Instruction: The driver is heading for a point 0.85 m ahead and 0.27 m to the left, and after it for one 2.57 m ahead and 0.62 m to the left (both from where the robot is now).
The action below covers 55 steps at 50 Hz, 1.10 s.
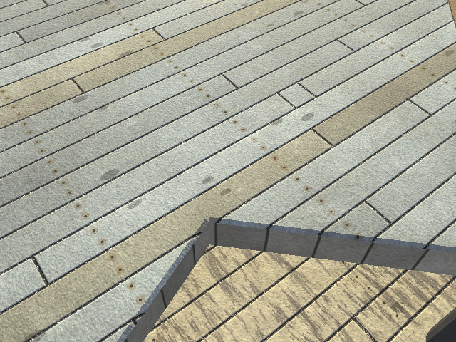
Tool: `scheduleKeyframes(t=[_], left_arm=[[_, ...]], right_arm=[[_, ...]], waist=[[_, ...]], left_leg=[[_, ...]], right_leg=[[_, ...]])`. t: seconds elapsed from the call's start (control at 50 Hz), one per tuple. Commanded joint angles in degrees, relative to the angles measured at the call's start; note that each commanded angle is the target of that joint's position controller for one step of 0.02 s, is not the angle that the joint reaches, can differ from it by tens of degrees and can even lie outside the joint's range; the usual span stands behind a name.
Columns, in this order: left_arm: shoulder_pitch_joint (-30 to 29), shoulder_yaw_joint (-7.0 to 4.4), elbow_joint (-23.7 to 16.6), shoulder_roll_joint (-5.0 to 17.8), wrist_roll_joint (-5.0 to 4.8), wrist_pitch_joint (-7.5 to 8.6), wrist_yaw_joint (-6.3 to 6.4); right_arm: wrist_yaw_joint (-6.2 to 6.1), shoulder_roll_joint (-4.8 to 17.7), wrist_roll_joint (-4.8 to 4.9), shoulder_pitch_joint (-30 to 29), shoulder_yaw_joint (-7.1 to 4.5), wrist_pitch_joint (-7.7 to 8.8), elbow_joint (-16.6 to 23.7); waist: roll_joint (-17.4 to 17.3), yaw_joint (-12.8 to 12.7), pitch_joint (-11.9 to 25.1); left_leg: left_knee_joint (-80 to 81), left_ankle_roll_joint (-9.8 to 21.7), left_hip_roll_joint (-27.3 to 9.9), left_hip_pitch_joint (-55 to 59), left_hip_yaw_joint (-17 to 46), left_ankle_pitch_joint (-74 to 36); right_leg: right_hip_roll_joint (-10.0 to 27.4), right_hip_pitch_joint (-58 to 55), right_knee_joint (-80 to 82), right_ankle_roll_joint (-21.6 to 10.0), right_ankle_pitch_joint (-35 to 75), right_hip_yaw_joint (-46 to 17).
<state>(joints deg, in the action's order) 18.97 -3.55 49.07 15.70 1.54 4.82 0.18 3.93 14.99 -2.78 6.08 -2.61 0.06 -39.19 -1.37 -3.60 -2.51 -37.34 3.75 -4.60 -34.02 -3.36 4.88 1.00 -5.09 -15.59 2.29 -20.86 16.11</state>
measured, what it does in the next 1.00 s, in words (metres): walks ahead, turning left: left foot, then right foot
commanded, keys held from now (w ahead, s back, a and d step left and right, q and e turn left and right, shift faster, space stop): w+q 1.00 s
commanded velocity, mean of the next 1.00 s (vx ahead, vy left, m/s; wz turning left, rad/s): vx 0.50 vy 0.00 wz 0.59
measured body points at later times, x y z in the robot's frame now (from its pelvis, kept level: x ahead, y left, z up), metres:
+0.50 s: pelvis +0.26 +0.04 +0.01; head +0.29 +0.05 +0.46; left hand +0.39 +0.31 -0.09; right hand +0.33 -0.25 -0.11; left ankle +0.16 +0.09 -0.73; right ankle +0.44 -0.07 -0.70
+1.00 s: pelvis +0.47 +0.10 +0.01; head +0.48 +0.11 +0.46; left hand +0.28 +0.28 -0.12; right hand +0.78 +0.05 -0.06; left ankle +0.41 +0.22 -0.43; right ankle +0.45 -0.04 -0.73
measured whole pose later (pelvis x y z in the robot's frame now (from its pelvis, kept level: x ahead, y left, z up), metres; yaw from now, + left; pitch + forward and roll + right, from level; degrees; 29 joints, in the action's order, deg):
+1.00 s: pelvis +0.47 +0.10 +0.01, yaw +35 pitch +3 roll -1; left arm 28.7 -1.8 52.4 13.4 3.7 5.6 0.1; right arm -2.0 11.5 -1.6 2.2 -2.1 -2.4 -33.9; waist -0.7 -2.1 0.9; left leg -119.3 6.6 0.9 -62.5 3.0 32.6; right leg 3.4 2.2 -18.0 1.5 -17.9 13.8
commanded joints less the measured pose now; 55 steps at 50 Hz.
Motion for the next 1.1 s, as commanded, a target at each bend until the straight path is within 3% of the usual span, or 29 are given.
scheduleKeyframes(t=[0.02, 0.04, 0.06, 0.08, 0.1, 0.14, 0.16, 0.2, 0.3, 0.44, 0.5, 0.54, 0.56, 0.58, 0.6, 0.62, 0.64, 0.66, 0.68, 0.74, 0.82, 0.88, 0.92, 0.98, 1.02, 1.04, 1.06, 1.08, 1.1], left_arm=[[0.7, -2.52, -1.5, 11.9, 0.11, -0.56, 0.35], [-0.3, -2.40, -1.8, 11.9, -0.09, -1.17, 0.22], [0.9, -1.36, -3.0, 9.0, 0.34, -1.40, 0.08], [4.7, 0.23, -6.9, 1.9, -0.13, -1.28, -1.12], [-2.1, -0.39, -7.6, 6.5, 0.57, -0.87, -1.19], [-5.5, 0.11, -8.0, 5.9, -0.32, 0.11, -1.29], [-5.3, 0.15, -7.2, 5.6, 0.44, -0.24, -1.09], [-2.1, 0.38, -6.5, 5.6, 1.70, -2.00, -0.80], [-7.5, 0.79, -8.0, 4.0, 1.65, -3.11, -1.27], [-19.4, 1.38, -11.9, 3.4, 0.46, -1.96, -1.65], [-18.1, 1.22, -12.3, 4.5, 0.17, -1.28, -1.05], [-11.2, 0.42, -10.6, 6.5, 0.14, -0.49, -0.21], [-5.8, -0.10, -9.3, 7.7, 0.67, 0.37, 0.44], [1.6, -1.00, -9.1, 11.8, 1.96, 0.92, 1.39], [1.7, -2.07, -9.5, 16.7, 2.23, -0.25, 1.55], [-0.7, -1.79, -9.6, 12.8, 1.59, -1.28, 1.08], [-3.4, -0.41, -10.6, 7.4, 1.08, -1.55, 0.65], [-6.3, 0.41, -10.8, 4.9, 0.93, -1.59, 0.39], [-6.6, 0.83, -10.4, 4.1, 0.89, -1.27, 0.38], [-4.2, 0.61, -8.7, 4.8, 0.62, 0.41, -0.02], [-1.2, 0.09, -7.1, 5.6, 0.81, 1.03, -0.03], [7.0, -0.46, -3.7, 6.4, 1.63, 1.02, -0.04], [11.0, 0.12, -0.9, 4.3, 2.03, 1.18, 0.12], [14.4, 0.76, 2.6, 3.6, 2.42, 1.56, -0.10], [13.8, 1.50, 5.0, 2.4, 1.91, 1.23, -0.25], [13.2, 1.61, 5.9, 2.3, 1.36, 0.90, 1.02], [10.9, 1.76, 5.0, 4.0, 0.45, 0.29, 1.53], [10.0, 2.07, 4.8, 3.7, -0.70, -0.02, 1.77], [9.0, 2.10, 3.7, 4.4, -1.45, 0.02, 1.40]], right_arm=[[-0.03, 5.7, -0.67, 2.0, -2.07, 0.42, 3.4], [-1.01, 6.6, -0.75, 11.5, -2.89, 1.15, 0.4], [-2.10, 10.8, -1.25, 21.6, -4.35, 1.52, -2.4], [-2.59, 19.3, -0.29, 18.9, -6.29, 1.39, -1.6], [-2.50, 17.7, 1.32, 19.3, -6.15, 1.10, -0.2], [-2.90, 12.4, 1.71, 15.0, -4.59, 1.14, -1.9], [-2.93, 9.8, 2.02, 12.0, -3.79, 1.30, -1.8], [-2.98, 8.1, 2.55, 10.9, -2.98, 2.06, -2.0], [-3.32, 10.2, 2.39, 14.5, -3.40, 2.82, -4.5], [-3.82, 10.3, 1.81, 18.9, -3.69, 2.80, -6.6], [-4.19, 10.9, 1.50, 17.1, -3.82, 2.81, -6.0], [-4.26, 11.5, 1.56, 14.5, -3.92, 2.95, -5.2], [-3.96, 10.7, 2.11, 13.7, -3.62, 3.29, -5.1], [-3.70, 6.7, 2.92, 13.5, -2.36, 3.84, -3.5], [-4.07, 2.5, 4.45, 19.2, -1.36, 3.56, -1.4], [-4.78, 6.9, 2.23, 19.5, -1.76, 2.27, -3.2], [-4.37, 8.0, 1.19, 16.6, -2.11, 1.78, -3.8], [-3.76, 6.8, 1.10, 14.2, -1.87, 1.59, -3.3], [-3.12, 6.1, 0.75, 12.7, -1.79, 1.15, -2.8], [-1.97, 4.8, 0.31, 11.5, -1.45, -0.11, -1.6], [-1.66, 3.6, 0.07, 5.7, -1.10, -0.93, 1.9], [-4.31, 1.1, 0.71, -3.0, -1.06, -1.83, 6.4], [-6.07, -1.4, 1.23, -9.4, 0.16, -1.33, 9.9], [-6.40, -4.9, 1.45, -15.6, 1.91, -1.19, 13.8], [-5.63, -8.2, 1.54, -21.1, 4.12, -0.96, 18.1], [-4.75, -9.0, 1.30, -22.1, 4.58, -0.79, 20.1], [-3.51, -7.3, 1.47, -19.5, 4.99, -1.10, 20.0], [-2.73, -7.8, 1.55, -18.5, 5.12, -0.99, 19.3], [-2.47, -7.9, 1.67, -15.0, 5.05, -1.19, 17.5]], waist=[[6.9, 4.0, 1.0], [4.9, 8.7, 6.1], [-0.7, 12.3, 13.4], [-17.1, 6.8, 17.9], [-6.6, 10.4, 19.3], [0.1, 7.2, 6.8], [2.3, 5.2, 4.6], [-0.5, 2.9, 5.7], [-0.7, 4.0, 2.0], [-2.3, 8.1, 0.0], [-3.5, 6.7, 1.3], [-3.3, 3.1, 3.5], [-0.5, 0.0, 6.5], [6.2, -2.8, 13.8], [20.6, 0.3, 17.8], [13.6, 1.9, 14.2], [5.6, 1.8, 8.8], [3.6, 2.6, 5.2], [5.9, 2.8, 3.3], [7.4, 3.5, 3.7], [7.5, 2.8, 3.5], [8.1, 0.1, 1.9], [4.0, 0.2, -2.0], [2.6, 0.7, -3.5], [1.4, 2.7, -6.9], [2.5, 3.8, -7.6], [2.3, 4.7, -6.4], [3.0, 4.3, -5.1], [4.0, 4.2, -1.3]], left_leg=[[2.1, 4.0, 6.5, 9.0, -4.7, 9.3], [5.9, 5.6, 9.1, 18.4, -4.6, 7.9], [8.4, 7.9, 3.5, 33.2, 4.8, 13.0], [14.3, 16.3, -12.6, 49.4, 36.3, 18.2], [21.3, 16.8, -14.2, 49.9, 46.6, 17.9], [21.1, 13.8, -10.8, 37.6, 30.7, 3.1], [22.2, 11.2, -7.5, 32.4, 25.6, -1.1], [22.5, 12.0, -6.2, 27.7, 21.9, -14.1], [26.0, 11.9, -3.0, 24.9, 19.5, -8.6], [22.4, 9.1, -1.7, 29.1, 20.9, -11.4], [17.7, 6.7, -1.8, 28.0, 22.9, -18.0], [11.3, 4.8, -0.8, 26.2, 24.9, -21.5], [2.9, 3.4, 2.6, 24.2, 22.7, -21.4], [-11.3, 1.7, 6.1, 18.7, 18.1, -10.6], [-24.4, -0.2, 15.1, 1.9, 10.1, 24.7], [-33.9, -0.1, 9.7, -2.7, 8.7, 25.7], [-35.9, -0.2, 7.5, -2.7, 9.0, 21.3], [-34.9, -0.8, 5.7, -1.8, 8.2, 17.6], [-34.1, -1.2, 4.3, -1.1, 7.3, 15.8], [-36.7, -2.0, 4.1, -0.2, 5.8, 12.5], [-40.7, -2.6, 3.2, -6.9, 4.5, 11.6], [-73.0, -0.3, 4.1, -30.3, 6.5, 24.2], [-81.2, 2.2, 3.4, -45.6, 10.3, 28.5], [-88.3, 4.0, 4.3, -55.2, 9.1, 30.5], [-77.0, 4.1, 3.3, -51.5, 5.2, 28.9], [-70.7, 4.2, 2.1, -46.6, 5.1, 27.1], [-57.9, 3.9, 1.1, -33.5, -1.6, 24.4], [-49.2, 4.9, 0.8, -21.9, -3.9, 22.1], [-44.2, 6.0, 3.0, -9.7, -8.5, 21.8]], right_leg=[[14.8, 1.6, -10.4, -7.8, 51.2, -2.2], [13.6, 3.3, -23.2, -6.9, 52.7, -1.0], [11.7, 13.3, -40.6, -5.1, 38.1, -0.4], [0.6, 38.8, -59.7, -1.6, -10.3, -3.9], [-0.4, 45.1, -64.1, -1.8, -10.5, -16.5], [4.7, 45.4, -57.2, -3.1, 0.8, -17.5], [6.0, 41.6, -52.7, -3.1, 2.8, -17.8], [6.0, 35.4, -50.5, -1.6, 2.5, -18.1], [5.1, 38.5, -38.7, 0.9, 8.5, -16.8], [1.6, 38.6, -22.0, 0.9, 18.3, -16.9], [-0.4, 30.7, -17.2, -0.4, 15.5, -17.3], [-1.9, 20.6, -12.9, -1.9, 13.1, -16.9], [-0.4, 12.3, -8.4, -3.1, 14.3, -17.5], [11.5, 1.1, -5.6, -6.0, 5.9, -28.8], [24.4, -9.7, -0.4, -12.4, 7.7, -50.7], [24.1, -4.5, -0.9, -13.7, 1.1, -53.3], [20.8, 1.8, -0.1, -12.7, -2.6, -45.6], [17.8, 7.2, 1.5, -11.5, 1.4, -38.1], [15.4, 10.2, 2.7, -10.6, 7.6, -32.0], [13.6, 12.8, 2.7, -11.0, 23.9, -22.9], [16.3, 10.3, 3.6, -13.6, 25.4, -19.4], [23.0, 0.2, 5.0, -16.6, 12.9, -24.7], [23.6, -4.8, 6.7, -13.8, 2.1, -23.6], [22.4, -5.5, 7.5, -10.6, -1.7, -18.9], [17.3, 4.7, 10.9, -7.4, -4.1, -12.3], [16.0, 9.3, 13.4, -7.6, 1.2, -10.4], [14.3, 16.2, 19.3, -9.2, 9.9, -5.0], [12.9, 18.6, 20.8, -9.7, 22.9, -2.0], [12.8, 19.4, 18.6, -11.0, 45.0, -0.1]])
Velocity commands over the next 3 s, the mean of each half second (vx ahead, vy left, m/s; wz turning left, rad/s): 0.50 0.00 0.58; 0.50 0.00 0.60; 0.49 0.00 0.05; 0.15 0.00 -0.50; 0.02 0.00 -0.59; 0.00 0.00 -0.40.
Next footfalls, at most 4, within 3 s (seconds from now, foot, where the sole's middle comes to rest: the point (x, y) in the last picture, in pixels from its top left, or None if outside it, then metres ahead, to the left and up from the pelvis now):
0.04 left None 0.20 0.10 -0.77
0.58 right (256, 334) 0.48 -0.03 -0.77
1.18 left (111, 260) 0.61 0.38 -0.62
1.70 right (105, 181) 0.88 0.47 -0.62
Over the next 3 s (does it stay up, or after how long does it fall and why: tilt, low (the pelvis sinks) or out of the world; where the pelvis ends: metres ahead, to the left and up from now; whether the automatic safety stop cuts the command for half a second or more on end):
stays up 0.74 0.54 0.15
